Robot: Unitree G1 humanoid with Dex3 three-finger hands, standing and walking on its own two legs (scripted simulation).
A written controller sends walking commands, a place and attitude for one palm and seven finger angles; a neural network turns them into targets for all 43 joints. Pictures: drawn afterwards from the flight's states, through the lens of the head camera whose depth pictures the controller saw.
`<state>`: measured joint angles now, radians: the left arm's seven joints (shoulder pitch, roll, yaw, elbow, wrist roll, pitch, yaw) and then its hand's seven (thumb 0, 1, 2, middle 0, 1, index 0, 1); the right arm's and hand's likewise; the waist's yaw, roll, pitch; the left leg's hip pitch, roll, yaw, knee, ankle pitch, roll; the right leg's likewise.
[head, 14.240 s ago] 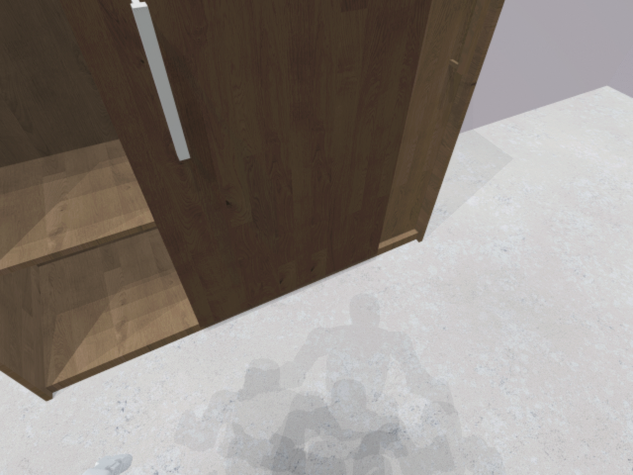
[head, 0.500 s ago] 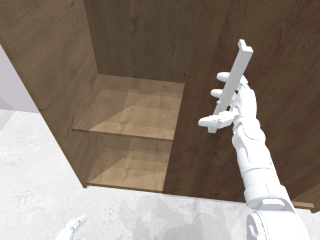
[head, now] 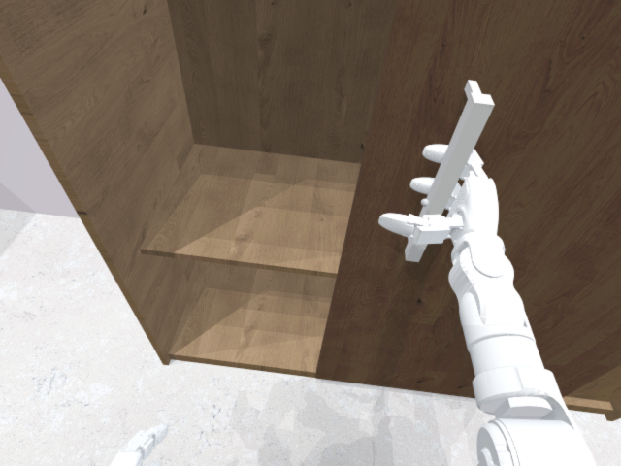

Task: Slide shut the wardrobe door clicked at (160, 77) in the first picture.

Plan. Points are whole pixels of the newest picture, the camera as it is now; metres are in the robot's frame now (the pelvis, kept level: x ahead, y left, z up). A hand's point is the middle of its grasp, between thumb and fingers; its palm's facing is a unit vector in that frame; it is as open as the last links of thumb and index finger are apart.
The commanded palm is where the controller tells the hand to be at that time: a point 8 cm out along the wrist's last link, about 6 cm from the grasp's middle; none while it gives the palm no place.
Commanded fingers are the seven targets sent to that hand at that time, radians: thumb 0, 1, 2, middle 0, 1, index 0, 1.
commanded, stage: grip the handle and tug to test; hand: right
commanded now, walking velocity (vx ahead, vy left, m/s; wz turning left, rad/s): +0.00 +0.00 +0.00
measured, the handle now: (437, 183) +0.47 -0.12 +0.14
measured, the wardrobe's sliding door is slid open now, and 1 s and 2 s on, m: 0.48 0.48 0.48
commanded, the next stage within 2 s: tug the door sideways, standing still in 1.14 s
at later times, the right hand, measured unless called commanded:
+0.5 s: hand (428, 203) +0.41 -0.10 +0.15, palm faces +0.03 +1.00 -0.01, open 5.8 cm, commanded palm +0.38 -0.14 +0.15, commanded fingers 0.00 -0.90 -0.90 0.45 1.40 0.45 1.40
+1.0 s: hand (427, 204) +0.41 -0.10 +0.15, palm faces +0.02 +1.00 -0.01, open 5.8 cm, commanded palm +0.36 -0.15 +0.15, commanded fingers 0.00 -0.90 -0.90 0.45 1.40 0.45 1.40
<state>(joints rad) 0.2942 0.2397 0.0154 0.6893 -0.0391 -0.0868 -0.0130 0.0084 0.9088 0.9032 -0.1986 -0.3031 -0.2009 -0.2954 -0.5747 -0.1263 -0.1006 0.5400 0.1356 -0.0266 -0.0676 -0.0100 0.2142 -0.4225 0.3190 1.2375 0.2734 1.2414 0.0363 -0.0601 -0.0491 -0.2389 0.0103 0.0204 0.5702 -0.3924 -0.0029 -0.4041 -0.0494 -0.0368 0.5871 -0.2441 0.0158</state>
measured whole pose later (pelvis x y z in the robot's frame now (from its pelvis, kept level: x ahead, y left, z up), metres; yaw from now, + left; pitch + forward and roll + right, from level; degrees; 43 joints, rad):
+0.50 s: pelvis +0.01 +0.00 +0.00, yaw -1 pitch +3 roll +0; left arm 0.27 0.25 0.01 0.67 -0.04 -0.08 -0.01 0.01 0.91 0.90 -0.20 -0.30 -0.20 -0.30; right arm -0.53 -0.13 -0.09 0.47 0.14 0.01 -0.05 0.01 -0.72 -0.81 0.39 1.38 0.35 1.37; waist 0.02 -0.06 -0.05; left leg -0.21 0.01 0.03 0.55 -0.40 0.00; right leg -0.38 -0.05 -0.03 0.58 -0.25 0.02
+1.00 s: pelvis +0.02 +0.01 +0.00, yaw +1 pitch +3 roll +0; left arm 0.27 0.24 0.01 0.64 -0.04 -0.06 -0.01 0.01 0.91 0.90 -0.20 -0.30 -0.20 -0.30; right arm -0.43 -0.14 -0.12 0.35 0.16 0.05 -0.04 0.01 -0.75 -0.78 0.34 1.39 0.31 1.38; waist 0.04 -0.06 -0.06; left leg -0.19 0.01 0.01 0.53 -0.40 0.00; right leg -0.35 -0.05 -0.05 0.55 -0.26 0.02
